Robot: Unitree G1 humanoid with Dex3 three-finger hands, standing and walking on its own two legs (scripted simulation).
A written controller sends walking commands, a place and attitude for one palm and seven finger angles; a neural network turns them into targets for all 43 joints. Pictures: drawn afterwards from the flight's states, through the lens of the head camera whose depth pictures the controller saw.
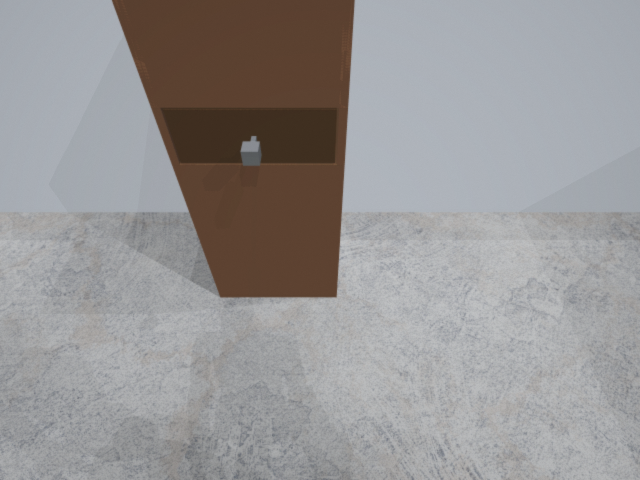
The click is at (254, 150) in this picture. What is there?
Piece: drawer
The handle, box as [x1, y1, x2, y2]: [240, 136, 261, 165]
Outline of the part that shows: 256,136 251,136 250,141 242,142 240,151 243,165 259,165 261,154 259,141 256,140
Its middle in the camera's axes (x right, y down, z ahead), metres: -0.16 -0.21 +0.89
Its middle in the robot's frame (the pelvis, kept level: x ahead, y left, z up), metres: +0.80 +0.20 -0.07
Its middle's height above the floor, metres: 0.71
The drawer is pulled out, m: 0.00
